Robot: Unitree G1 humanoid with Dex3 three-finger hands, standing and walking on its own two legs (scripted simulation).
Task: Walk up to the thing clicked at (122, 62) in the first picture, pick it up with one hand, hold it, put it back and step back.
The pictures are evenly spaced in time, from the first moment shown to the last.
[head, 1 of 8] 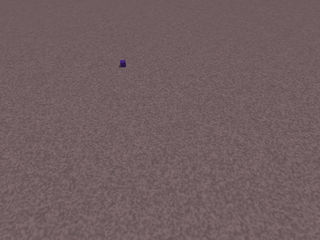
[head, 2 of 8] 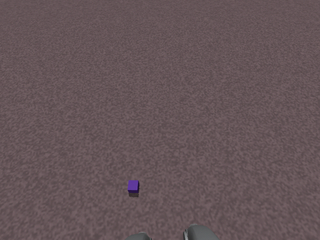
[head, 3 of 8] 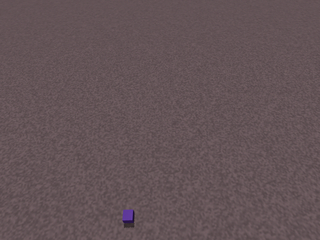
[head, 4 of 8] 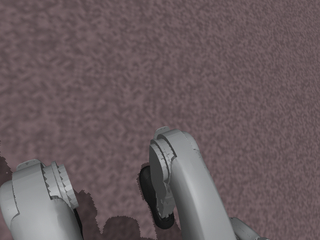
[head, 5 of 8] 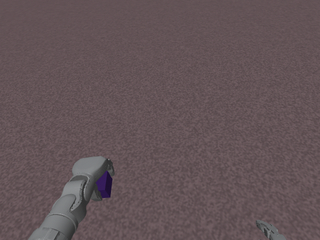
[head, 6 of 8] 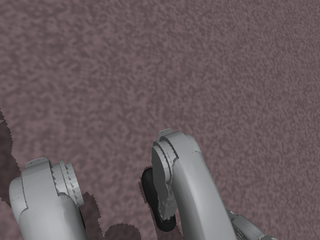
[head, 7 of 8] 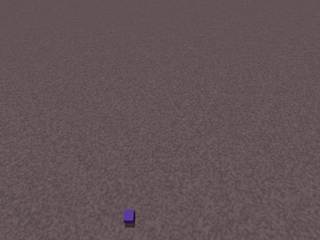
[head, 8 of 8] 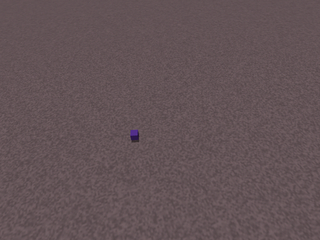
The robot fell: no
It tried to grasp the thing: yes
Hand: left
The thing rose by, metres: 0.68
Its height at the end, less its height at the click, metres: +0.00
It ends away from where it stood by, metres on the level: 0.01
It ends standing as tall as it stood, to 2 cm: yes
